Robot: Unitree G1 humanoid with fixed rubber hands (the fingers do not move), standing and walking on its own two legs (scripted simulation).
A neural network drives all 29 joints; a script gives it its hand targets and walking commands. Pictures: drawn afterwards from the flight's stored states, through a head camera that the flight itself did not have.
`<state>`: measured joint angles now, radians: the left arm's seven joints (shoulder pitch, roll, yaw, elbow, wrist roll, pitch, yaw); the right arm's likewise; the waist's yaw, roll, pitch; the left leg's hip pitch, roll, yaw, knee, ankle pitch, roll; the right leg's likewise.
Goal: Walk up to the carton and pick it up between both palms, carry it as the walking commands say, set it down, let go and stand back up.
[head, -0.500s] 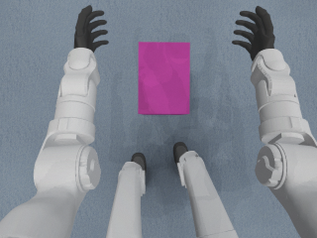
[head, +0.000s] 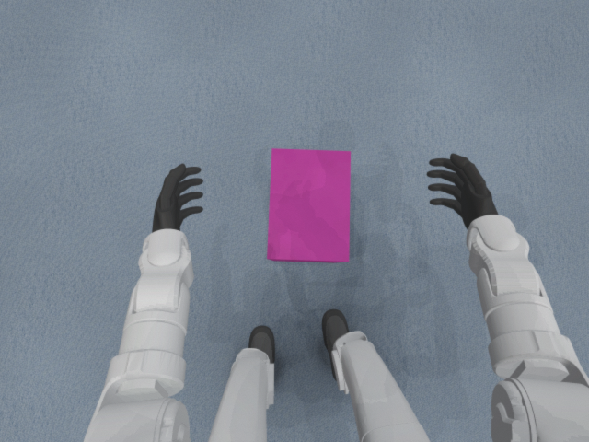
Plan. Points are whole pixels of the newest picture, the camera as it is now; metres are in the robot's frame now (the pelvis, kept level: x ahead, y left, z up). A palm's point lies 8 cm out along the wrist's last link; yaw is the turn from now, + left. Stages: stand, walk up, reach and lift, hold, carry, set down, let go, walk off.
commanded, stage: let go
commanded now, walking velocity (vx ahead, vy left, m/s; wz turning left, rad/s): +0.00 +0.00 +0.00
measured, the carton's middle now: (307, 212) +0.45 -0.05 -0.58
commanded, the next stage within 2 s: stand in 0.96 s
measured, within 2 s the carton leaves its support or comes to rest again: neither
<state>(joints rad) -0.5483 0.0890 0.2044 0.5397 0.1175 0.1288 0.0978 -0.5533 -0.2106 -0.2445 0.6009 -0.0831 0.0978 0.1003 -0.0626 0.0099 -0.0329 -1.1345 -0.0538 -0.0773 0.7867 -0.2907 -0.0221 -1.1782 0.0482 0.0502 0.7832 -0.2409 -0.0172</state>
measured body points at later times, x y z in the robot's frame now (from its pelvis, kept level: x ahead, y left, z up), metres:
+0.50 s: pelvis +0.04 +0.02 +0.06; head +0.11 +0.03 +0.50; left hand +0.24 +0.25 -0.03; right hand +0.22 -0.22 -0.02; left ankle +0.02 +0.13 -0.68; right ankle +0.04 -0.10 -0.68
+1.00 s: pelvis +0.05 +0.01 +0.06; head +0.06 +0.01 +0.50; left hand +0.22 +0.25 -0.02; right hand +0.22 -0.23 -0.02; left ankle +0.02 +0.13 -0.68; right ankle +0.04 -0.10 -0.68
